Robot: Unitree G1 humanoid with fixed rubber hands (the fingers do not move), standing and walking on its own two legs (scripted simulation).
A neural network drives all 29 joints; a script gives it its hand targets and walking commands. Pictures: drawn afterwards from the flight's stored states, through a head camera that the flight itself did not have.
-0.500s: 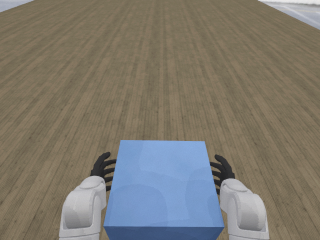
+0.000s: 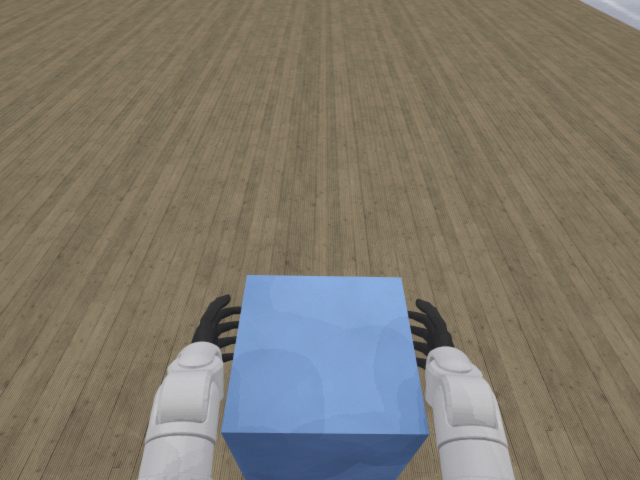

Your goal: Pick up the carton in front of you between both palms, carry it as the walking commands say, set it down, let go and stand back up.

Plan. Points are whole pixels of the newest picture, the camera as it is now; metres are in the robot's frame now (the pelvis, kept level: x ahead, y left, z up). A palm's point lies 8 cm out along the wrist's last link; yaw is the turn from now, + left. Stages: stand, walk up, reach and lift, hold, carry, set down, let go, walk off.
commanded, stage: carry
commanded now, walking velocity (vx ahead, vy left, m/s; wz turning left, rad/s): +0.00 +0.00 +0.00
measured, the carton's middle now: (321, 386) +0.28 +0.00 -0.05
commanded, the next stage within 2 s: hold in 0.06 s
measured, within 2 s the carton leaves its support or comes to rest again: neither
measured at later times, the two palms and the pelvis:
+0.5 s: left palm (210, 341) +0.29 +0.14 +0.05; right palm (449, 363) +0.27 -0.16 +0.05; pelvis -0.01 +0.02 +0.01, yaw -5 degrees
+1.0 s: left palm (235, 376) +0.34 +0.14 -0.13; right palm (414, 388) +0.32 -0.16 -0.13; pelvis -0.04 +0.03 -0.06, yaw -5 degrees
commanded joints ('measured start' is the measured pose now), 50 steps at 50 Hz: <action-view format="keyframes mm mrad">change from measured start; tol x8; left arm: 1 -439 -855 -535 -64 -222 -59 -201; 6 -356 -882 -585 -195 -239 -18 -207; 22 -492 -918 -479 -16 -188 4 -228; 31 -801 -911 -186 349 -49 -109 -226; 38 -747 -702 32 423 97 -259 -160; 50 -882 -874 -349 334 -66 -570 -146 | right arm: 1 -453 851 540 -77 227 -62 209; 8 -325 856 516 -121 198 -27 199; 21 -506 886 481 -19 217 -19 247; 31 -841 811 132 370 15 -160 282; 37 -788 646 -70 464 -119 -270 235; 50 -889 814 312 378 82 -587 221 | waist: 1 1 3 -248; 34 -1 15 36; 43 0 3 -269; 50 1 4 -824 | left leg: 1 163 87 -110 -43 132 1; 3 166 88 -109 -36 153 1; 4 418 -189 -238 -58 325 24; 6 401 -161 -264 -96 371 16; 21 427 -171 -261 -133 101 5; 32 273 -145 -282 -54 -229 -4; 50 -90 -204 -257 491 351 -23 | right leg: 1 21 -118 114 -91 157 -11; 3 27 -119 113 -81 180 -8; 4 62 83 261 -163 428 -10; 6 194 93 262 -141 510 4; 10 237 93 260 -193 403 14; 26 -10 103 230 -186 -82 -25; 34 -180 118 210 -35 -120 -31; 50 -652 181 186 420 245 38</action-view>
